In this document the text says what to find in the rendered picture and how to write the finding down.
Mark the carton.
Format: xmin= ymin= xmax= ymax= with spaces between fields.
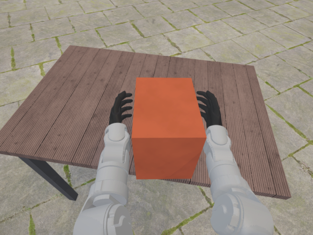
xmin=132 ymin=77 xmax=207 ymax=179

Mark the left robot upper arm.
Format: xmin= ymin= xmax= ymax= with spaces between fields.
xmin=73 ymin=203 xmax=134 ymax=235

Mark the right robot upper arm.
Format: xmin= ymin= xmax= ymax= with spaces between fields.
xmin=210 ymin=192 xmax=274 ymax=235

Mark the table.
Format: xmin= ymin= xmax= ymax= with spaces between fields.
xmin=0 ymin=45 xmax=291 ymax=201

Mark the left robot forearm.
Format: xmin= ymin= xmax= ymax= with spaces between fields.
xmin=80 ymin=123 xmax=130 ymax=213

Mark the right robot forearm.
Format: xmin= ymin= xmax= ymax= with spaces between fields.
xmin=203 ymin=125 xmax=262 ymax=204

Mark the robot right hand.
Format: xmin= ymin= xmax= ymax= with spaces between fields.
xmin=196 ymin=91 xmax=222 ymax=128

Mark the robot left hand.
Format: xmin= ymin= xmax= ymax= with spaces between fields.
xmin=109 ymin=91 xmax=133 ymax=125

